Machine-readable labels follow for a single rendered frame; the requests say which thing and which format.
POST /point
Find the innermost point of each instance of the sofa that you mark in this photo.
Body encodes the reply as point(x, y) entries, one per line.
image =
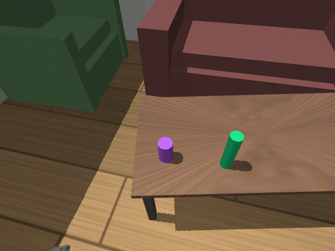
point(238, 47)

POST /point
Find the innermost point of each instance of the coffee table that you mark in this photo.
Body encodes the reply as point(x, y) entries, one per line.
point(288, 146)

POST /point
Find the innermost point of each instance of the armchair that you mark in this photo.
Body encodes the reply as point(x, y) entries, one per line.
point(61, 53)

